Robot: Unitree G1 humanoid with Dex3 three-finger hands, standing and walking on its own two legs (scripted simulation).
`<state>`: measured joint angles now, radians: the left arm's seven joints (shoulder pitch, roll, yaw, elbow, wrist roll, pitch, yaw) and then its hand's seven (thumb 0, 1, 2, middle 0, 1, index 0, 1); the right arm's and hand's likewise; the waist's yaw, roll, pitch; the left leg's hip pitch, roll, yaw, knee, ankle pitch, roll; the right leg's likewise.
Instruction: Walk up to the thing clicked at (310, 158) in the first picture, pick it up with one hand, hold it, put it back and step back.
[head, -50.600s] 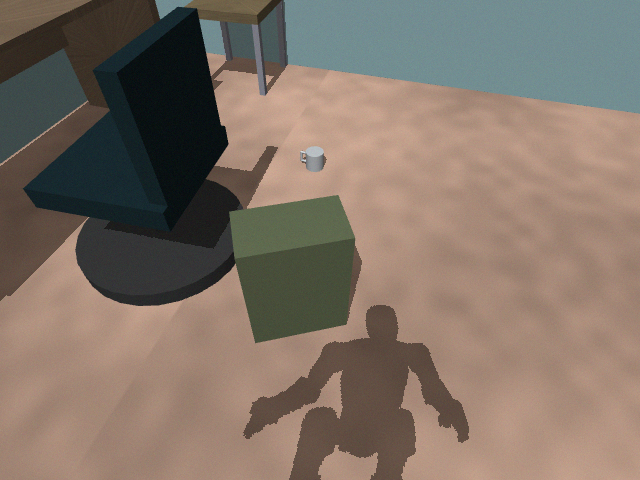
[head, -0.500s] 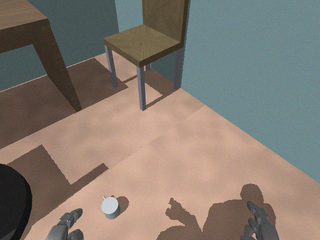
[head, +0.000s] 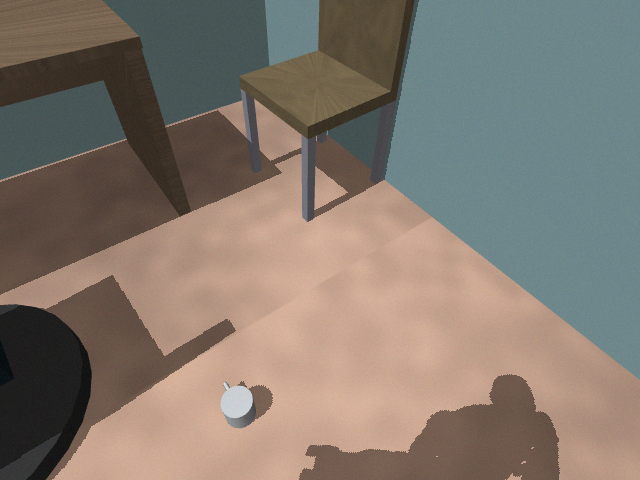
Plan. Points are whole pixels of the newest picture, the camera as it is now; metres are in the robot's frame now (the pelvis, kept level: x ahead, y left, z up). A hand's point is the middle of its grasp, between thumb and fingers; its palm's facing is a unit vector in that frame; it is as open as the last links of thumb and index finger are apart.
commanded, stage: stand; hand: left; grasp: from above
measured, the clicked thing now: (235, 402) +0.46 +0.25 -0.71
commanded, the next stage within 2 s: none
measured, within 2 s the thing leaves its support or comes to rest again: neither
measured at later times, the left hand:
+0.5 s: hand out of the picture +0.04 +0.23 -0.14, palm faces +0.04 -0.94 -0.34, open 7.4 cm
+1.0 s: hand out of the picture +0.05 +0.22 -0.14, palm faces +0.03 -0.94 -0.34, open 7.4 cm
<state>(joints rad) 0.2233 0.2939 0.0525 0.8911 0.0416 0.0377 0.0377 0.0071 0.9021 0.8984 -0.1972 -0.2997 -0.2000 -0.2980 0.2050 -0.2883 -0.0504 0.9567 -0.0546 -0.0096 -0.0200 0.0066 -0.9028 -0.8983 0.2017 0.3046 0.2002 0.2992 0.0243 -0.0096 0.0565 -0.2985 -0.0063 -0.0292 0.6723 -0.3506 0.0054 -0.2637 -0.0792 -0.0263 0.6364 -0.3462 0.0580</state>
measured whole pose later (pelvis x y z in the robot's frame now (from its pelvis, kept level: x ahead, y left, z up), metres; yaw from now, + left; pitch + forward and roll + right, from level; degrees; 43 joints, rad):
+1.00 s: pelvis -0.01 -0.03 +0.02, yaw +1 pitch -4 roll +0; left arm 0.13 0.30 0.03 1.14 0.03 0.00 0.01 0.00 0.90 0.90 -0.20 -0.30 -0.20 -0.30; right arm 0.14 -0.31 -0.02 1.13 -0.02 0.01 -0.02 0.00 -0.90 -0.90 0.20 0.30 0.20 0.30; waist 0.01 0.02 0.07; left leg -0.10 0.03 -0.05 0.36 -0.18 -0.04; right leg -0.08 -0.05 -0.06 0.36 -0.20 0.03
